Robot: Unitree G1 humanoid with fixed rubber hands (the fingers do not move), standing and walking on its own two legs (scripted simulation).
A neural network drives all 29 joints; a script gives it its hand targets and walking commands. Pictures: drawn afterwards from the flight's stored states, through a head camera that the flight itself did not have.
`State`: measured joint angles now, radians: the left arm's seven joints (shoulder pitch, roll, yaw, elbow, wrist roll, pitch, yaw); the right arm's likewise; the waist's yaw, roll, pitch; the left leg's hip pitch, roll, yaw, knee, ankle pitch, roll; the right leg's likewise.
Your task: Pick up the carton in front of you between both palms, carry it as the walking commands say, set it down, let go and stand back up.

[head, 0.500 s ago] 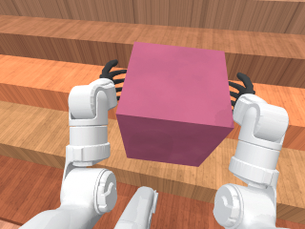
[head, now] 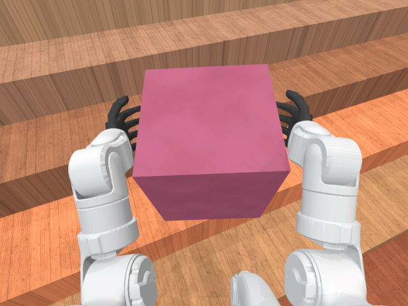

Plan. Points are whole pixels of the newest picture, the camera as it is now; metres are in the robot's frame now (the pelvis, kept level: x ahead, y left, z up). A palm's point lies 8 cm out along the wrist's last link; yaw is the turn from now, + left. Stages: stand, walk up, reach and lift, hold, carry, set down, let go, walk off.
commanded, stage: carry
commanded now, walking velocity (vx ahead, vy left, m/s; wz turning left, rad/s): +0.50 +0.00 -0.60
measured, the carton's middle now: (209, 152) +0.39 -0.02 +0.11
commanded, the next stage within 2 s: none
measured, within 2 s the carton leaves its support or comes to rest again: neither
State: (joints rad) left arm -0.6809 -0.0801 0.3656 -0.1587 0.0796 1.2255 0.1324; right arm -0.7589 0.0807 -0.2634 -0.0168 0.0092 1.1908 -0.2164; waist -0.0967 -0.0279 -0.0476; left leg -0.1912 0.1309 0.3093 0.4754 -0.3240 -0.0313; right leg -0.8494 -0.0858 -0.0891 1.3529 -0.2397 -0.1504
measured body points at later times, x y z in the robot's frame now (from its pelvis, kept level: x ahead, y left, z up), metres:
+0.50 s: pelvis +0.29 +0.00 +0.12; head +0.39 -0.05 +0.56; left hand +0.69 +0.09 +0.19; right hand +0.63 -0.22 +0.17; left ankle +0.29 +0.06 -0.54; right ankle +0.18 -0.12 -0.38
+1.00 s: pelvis +0.55 -0.02 +0.21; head +0.60 -0.04 +0.66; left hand +0.87 +0.23 +0.37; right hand +0.95 -0.06 +0.34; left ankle +0.62 +0.04 -0.39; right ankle +0.41 -0.18 -0.34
